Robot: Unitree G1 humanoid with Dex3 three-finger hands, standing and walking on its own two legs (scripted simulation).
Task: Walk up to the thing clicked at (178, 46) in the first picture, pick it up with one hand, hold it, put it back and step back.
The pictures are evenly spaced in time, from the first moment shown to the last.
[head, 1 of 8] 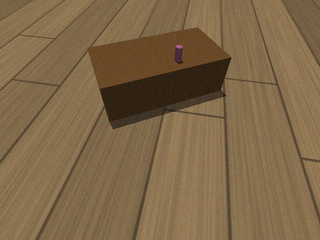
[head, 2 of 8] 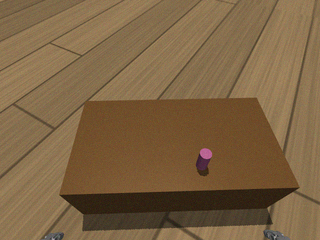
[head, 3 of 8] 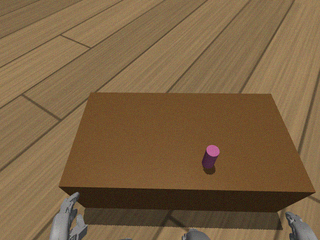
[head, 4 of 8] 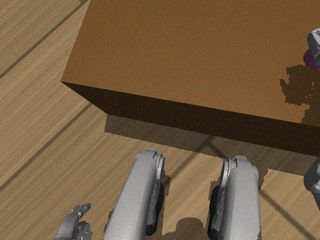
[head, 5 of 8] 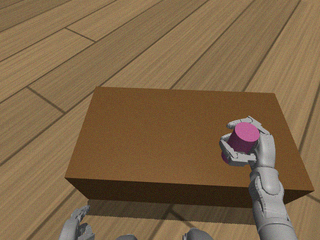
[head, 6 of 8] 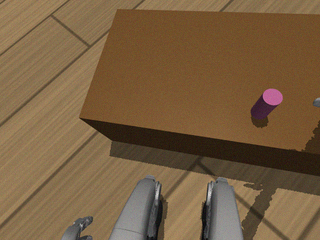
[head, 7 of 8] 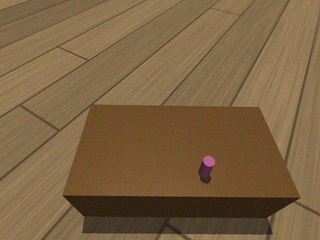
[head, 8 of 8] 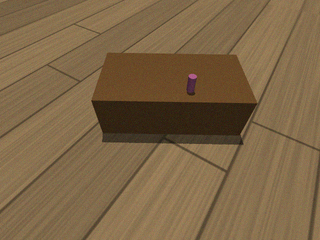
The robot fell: no
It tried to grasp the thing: yes
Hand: right
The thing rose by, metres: 0.37
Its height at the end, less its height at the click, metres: +0.00
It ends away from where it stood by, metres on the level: 0.01
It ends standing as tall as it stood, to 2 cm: yes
